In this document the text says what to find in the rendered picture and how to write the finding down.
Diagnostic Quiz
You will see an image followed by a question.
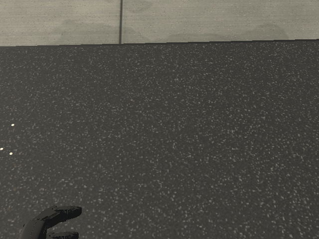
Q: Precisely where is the robot left hand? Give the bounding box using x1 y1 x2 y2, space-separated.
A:
18 205 82 239

